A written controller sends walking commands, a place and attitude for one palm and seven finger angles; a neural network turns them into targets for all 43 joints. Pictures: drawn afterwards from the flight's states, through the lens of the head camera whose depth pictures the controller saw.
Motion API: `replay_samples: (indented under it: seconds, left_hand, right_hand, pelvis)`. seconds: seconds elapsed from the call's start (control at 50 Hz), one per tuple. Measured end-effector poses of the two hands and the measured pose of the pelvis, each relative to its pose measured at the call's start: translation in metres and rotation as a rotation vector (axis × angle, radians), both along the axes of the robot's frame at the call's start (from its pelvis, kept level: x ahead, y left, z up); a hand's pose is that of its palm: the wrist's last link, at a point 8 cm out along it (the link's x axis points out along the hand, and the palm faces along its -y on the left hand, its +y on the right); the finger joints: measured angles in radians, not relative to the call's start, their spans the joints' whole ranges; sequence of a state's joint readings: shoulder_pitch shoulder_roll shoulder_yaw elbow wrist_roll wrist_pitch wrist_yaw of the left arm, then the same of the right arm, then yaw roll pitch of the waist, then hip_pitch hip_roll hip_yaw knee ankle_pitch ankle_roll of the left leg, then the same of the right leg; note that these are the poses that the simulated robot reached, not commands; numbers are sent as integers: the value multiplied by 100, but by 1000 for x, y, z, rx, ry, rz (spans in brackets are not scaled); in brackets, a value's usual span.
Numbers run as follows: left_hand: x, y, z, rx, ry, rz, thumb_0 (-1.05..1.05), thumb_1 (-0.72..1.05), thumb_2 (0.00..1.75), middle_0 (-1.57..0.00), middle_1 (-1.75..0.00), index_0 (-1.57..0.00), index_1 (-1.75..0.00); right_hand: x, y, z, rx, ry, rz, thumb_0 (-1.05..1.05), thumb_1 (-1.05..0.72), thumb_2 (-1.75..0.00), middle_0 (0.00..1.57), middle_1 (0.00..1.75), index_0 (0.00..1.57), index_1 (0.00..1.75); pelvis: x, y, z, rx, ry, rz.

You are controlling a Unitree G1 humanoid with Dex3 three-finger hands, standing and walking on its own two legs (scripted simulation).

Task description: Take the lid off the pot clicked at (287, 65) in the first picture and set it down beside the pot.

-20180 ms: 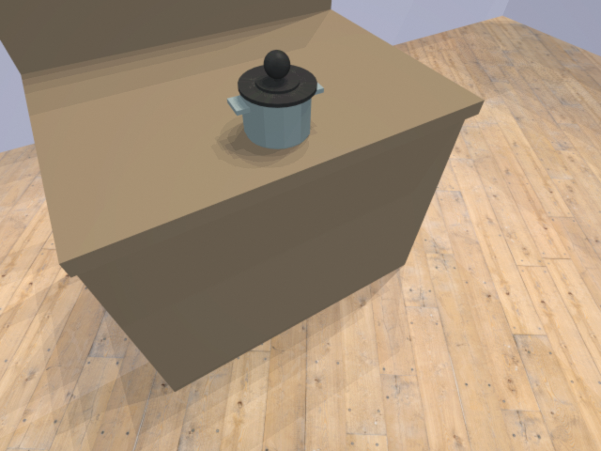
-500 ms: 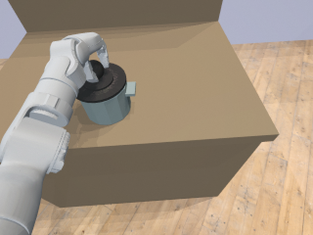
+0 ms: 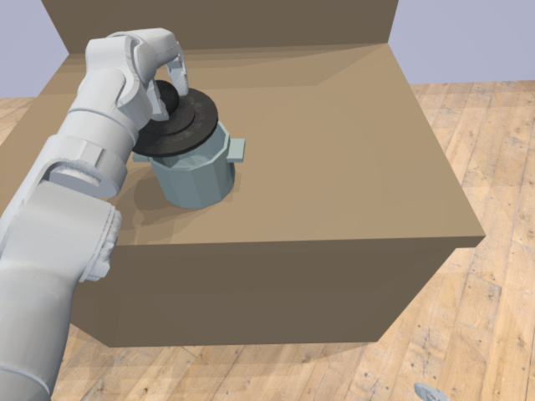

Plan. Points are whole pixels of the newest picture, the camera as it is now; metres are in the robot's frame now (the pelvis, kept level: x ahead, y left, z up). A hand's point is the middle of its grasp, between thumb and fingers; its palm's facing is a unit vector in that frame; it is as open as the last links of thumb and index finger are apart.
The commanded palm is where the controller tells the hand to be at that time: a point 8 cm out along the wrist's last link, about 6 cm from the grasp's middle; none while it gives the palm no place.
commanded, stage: lift the lid straight up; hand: left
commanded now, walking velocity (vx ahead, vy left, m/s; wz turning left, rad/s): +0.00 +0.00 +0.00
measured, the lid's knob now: (161, 98) +0.51 +0.14 +0.19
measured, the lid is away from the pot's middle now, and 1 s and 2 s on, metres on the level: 0.02 0.02 0.09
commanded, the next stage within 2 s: move the lid sideways beside the pot in 1.24 s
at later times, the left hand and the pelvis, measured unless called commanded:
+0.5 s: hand (148, 59) +0.50 +0.14 +0.26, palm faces -0.24 -0.09 -0.97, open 8.0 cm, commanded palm +0.49 +0.14 +0.33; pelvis +0.00 +0.00 +0.00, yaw -1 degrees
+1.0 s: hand (139, 22) +0.50 +0.14 +0.31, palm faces -0.16 -0.08 -0.98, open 8.0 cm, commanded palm +0.49 +0.13 +0.37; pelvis +0.01 +0.01 +0.00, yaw -1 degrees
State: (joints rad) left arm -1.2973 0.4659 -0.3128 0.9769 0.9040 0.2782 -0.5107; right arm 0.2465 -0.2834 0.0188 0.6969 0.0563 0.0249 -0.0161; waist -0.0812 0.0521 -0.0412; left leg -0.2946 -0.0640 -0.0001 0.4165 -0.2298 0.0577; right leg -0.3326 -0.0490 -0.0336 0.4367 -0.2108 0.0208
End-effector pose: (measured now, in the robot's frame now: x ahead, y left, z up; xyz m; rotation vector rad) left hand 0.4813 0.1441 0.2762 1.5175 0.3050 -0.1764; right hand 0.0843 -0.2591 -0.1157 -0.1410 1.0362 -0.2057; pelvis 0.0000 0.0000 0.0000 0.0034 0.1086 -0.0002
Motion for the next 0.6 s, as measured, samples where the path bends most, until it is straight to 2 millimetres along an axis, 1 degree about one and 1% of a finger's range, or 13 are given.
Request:
replay_samples:
  seconds: [0.1, 0.18, 0.28, 0.36, 0.46, 0.6]
  left_hand:
    - [3, -8, 9, -3, -9, -12, 0, 15, 76, -66, -97, -66, -97]
    - [6, -14, 20, -18, -30, -17, 0, 15, 76, -66, -97, -66, -97]
    - [11, -14, 28, -25, -36, 14, 0, 15, 76, -66, -97, -66, -97]
    - [12, -12, 31, -21, -40, 22, 0, 15, 76, -66, -97, -66, -97]
    - [14, -5, 37, -35, -50, 35, 0, 15, 76, -66, -97, -66, -97]
    - [11, 8, 48, -6, -71, 64, 0, 15, 76, -66, -97, -66, -97]
  right_hand:
    - [-9, 1, -3, 2, 14, -11, 1, -91, -90, 20, 30, 20, 30]
    - [-19, 2, -6, 9, 28, -25, 1, -91, -90, 20, 30, 20, 30]
    - [-31, 3, -9, 21, 59, -48, 1, -91, -90, 20, 30, 20, 30]
    - [-37, 1, -9, 21, 73, -58, 1, -91, -90, 20, 30, 20, 30]
    - [-36, -2, -6, 5, 63, -65, 1, -91, -90, 20, 30, 20, 30]
    - [-24, -5, 0, -13, 36, -51, 1, -91, -90, 20, 30, 20, 30]
  pelvis:
    - [-1, 1, 0, 1, 3, -2]
    - [0, 1, 0, 3, 6, -8]
    - [2, 0, 1, 4, 10, -21]
    - [2, 0, 1, 3, 11, -24]
    - [3, -1, 1, 2, 9, -26]
    - [4, 0, 1, 0, 12, -18]
